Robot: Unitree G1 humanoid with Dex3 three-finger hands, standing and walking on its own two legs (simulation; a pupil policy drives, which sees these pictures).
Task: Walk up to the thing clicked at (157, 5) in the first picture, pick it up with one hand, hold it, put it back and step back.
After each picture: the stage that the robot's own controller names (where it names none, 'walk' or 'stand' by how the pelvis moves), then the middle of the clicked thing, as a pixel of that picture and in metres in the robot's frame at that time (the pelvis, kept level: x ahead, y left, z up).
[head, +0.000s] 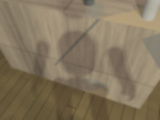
stand; (151, 7) +0.73 -0.32 +0.08
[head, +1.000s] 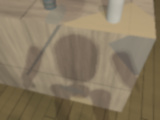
rise first; (115, 8) +0.66 -0.10 +0.11
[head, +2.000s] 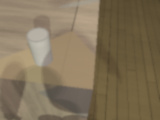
stand; (40, 47) +0.41 +0.18 +0.11
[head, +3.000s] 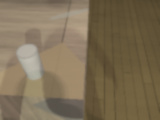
stand; (31, 62) +0.39 +0.20 +0.08
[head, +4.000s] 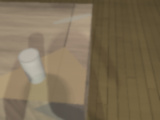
stand; (33, 66) +0.38 +0.20 +0.07
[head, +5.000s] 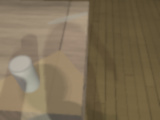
stand; (25, 74) +0.34 +0.21 +0.07
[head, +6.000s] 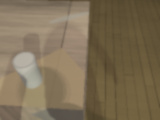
stand; (28, 71) +0.36 +0.20 +0.07
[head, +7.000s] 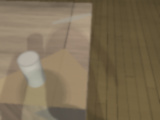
stand; (32, 70) +0.36 +0.19 +0.07
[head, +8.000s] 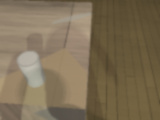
stand; (32, 69) +0.36 +0.19 +0.07
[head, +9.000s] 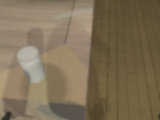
rise first; (32, 65) +0.37 +0.20 +0.08
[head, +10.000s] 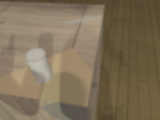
rise first; (39, 66) +0.37 +0.20 +0.08
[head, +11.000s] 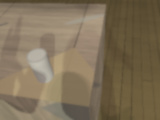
go down; (41, 66) +0.37 +0.20 +0.08
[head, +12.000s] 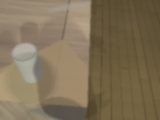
go down; (28, 63) +0.37 +0.18 +0.09
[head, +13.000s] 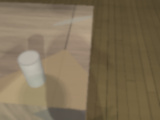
approach; (33, 69) +0.37 +0.19 +0.09
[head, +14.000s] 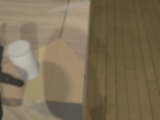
close; (24, 61) +0.37 +0.20 +0.11
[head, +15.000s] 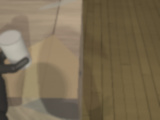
lift; (16, 51) +0.41 +0.22 +0.12
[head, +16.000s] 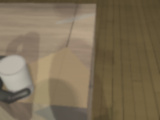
lift; (17, 78) +0.28 +0.21 +0.16
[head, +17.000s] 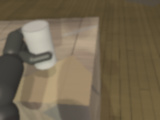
lift; (40, 45) +0.32 +0.13 +0.25
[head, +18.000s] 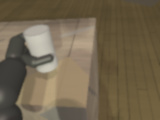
hold; (42, 49) +0.33 +0.13 +0.24
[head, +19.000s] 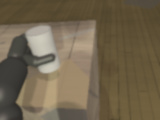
crouch; (44, 49) +0.32 +0.12 +0.24
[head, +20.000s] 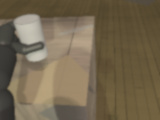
crouch; (32, 38) +0.36 +0.16 +0.25
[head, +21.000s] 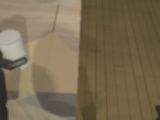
lower; (14, 50) +0.41 +0.21 +0.11
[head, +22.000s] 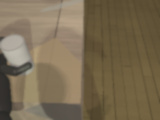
lower; (18, 56) +0.39 +0.21 +0.12
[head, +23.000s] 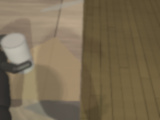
lower; (19, 54) +0.39 +0.21 +0.12
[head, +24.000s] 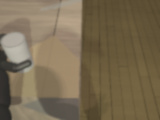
lower; (19, 53) +0.40 +0.21 +0.12
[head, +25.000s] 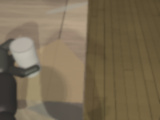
loosen; (27, 58) +0.38 +0.19 +0.11
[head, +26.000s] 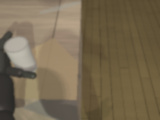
withdraw; (22, 57) +0.39 +0.20 +0.11
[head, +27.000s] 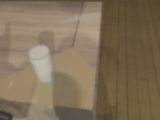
sink last; (43, 64) +0.37 +0.18 +0.10
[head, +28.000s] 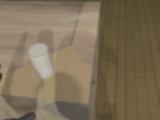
stand; (42, 61) +0.39 +0.19 +0.09
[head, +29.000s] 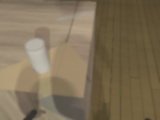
stand; (38, 56) +0.41 +0.19 +0.09
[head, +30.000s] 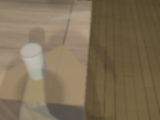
walk; (35, 62) +0.38 +0.19 +0.09
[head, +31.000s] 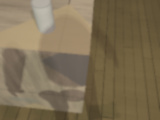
walk; (44, 15) +0.54 +0.16 +0.09
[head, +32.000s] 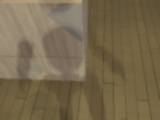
walk; out of the picture +0.84 +0.22 +0.10
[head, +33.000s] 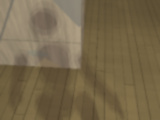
stand; out of the picture +1.12 +0.19 +0.09
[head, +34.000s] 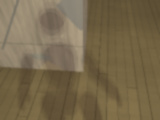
stand; out of the picture +1.12 +0.19 +0.07
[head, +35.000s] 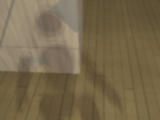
stand; out of the picture +1.11 +0.22 +0.07
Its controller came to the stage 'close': yes
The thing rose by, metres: 0.20
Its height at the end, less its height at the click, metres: +0.00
